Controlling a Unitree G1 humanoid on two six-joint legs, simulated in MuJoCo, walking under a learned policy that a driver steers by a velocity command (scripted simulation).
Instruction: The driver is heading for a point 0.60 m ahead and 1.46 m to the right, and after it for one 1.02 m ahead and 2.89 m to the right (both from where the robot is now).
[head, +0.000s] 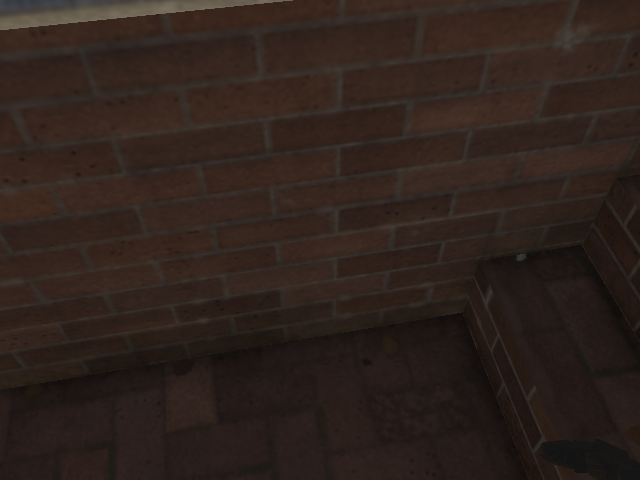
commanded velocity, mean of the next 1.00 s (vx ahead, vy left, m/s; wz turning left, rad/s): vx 0.29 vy -0.14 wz -0.58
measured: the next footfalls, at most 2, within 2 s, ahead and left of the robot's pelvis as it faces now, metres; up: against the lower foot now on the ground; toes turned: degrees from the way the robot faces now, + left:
left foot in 0.02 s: +0.17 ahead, +0.13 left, +0.00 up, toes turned -1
right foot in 0.54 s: +0.29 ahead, -0.17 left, +0.00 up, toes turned -21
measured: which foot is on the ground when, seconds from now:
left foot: up 0.00-0.00, down 0.02-0.56, up 0.58-0.78, down 0.80-1.00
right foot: down 0.00-0.04, up 0.06-0.52, down 0.54-0.82, up 0.84-1.00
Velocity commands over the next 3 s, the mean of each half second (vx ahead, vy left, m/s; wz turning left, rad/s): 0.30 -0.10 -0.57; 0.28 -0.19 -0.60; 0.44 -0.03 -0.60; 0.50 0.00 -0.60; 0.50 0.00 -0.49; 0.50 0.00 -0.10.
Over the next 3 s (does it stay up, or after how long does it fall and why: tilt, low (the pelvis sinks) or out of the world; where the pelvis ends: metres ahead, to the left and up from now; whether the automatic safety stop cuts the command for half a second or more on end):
stays up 0.45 -0.85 0.50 its command is cut before an obstacle after 0.1 s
